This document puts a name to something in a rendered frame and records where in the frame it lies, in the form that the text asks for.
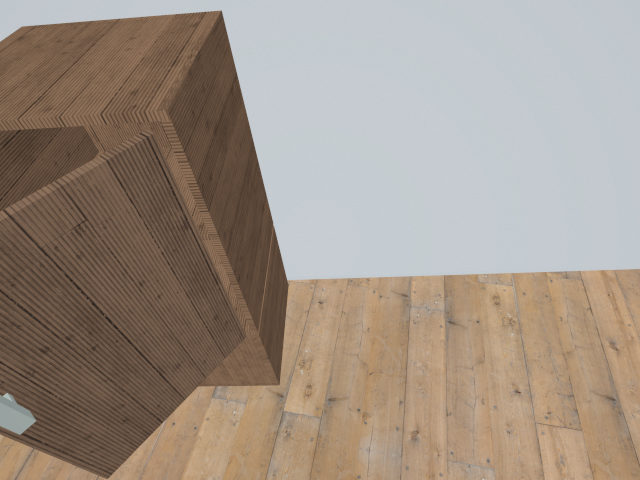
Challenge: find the cupboard door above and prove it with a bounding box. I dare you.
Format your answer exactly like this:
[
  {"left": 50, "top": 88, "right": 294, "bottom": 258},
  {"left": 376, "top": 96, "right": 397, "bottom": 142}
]
[{"left": 0, "top": 130, "right": 247, "bottom": 479}]

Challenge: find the handle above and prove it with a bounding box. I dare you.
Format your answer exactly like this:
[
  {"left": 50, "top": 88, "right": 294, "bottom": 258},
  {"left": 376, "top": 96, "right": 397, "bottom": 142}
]
[{"left": 0, "top": 393, "right": 36, "bottom": 435}]

